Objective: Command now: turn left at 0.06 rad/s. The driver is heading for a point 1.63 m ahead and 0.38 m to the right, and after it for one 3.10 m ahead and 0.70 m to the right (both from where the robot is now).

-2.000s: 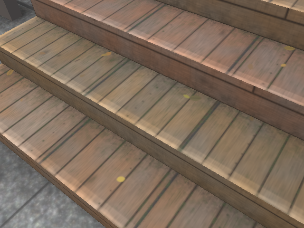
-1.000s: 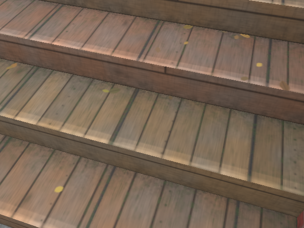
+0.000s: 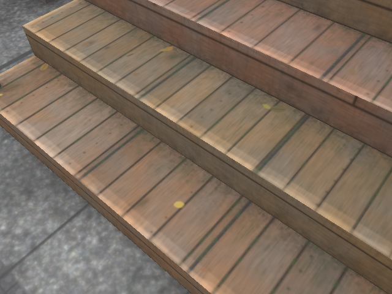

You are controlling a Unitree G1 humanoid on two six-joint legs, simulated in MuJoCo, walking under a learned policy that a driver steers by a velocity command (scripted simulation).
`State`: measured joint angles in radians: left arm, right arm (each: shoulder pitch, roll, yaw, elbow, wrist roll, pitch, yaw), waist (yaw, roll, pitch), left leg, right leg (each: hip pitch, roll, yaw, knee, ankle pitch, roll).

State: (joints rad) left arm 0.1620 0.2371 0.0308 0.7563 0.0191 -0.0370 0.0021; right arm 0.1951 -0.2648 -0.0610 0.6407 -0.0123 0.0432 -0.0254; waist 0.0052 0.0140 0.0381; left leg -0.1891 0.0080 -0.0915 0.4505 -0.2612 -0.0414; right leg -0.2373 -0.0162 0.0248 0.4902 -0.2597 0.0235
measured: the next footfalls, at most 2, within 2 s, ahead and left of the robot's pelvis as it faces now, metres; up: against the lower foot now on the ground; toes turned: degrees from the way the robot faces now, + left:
left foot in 0.60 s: +0.25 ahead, +0.14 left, +0.00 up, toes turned -8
right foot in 1.12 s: +0.43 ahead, -0.22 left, +0.16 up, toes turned -27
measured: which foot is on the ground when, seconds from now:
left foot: down 0.00-0.30, up 0.32-0.58, down 0.60-1.00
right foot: down 0.00-0.60, up 0.62-1.00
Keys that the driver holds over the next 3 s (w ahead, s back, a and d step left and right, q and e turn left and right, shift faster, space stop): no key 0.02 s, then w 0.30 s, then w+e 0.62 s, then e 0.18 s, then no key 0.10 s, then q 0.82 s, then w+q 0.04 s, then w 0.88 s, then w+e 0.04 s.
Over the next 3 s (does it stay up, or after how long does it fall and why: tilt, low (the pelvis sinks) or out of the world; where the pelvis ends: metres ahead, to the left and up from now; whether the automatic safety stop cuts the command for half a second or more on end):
stays up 0.92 -0.21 0.31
